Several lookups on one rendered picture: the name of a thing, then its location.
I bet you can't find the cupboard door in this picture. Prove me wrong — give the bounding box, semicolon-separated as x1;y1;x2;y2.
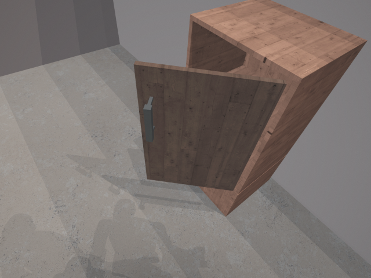
134;61;287;191

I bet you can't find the handle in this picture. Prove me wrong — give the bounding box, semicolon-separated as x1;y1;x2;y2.
143;97;155;142

